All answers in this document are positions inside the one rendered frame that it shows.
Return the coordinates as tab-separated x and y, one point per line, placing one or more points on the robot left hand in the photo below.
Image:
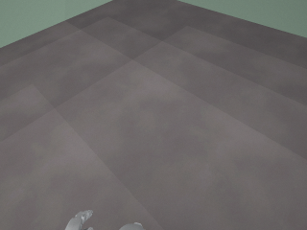
77	222

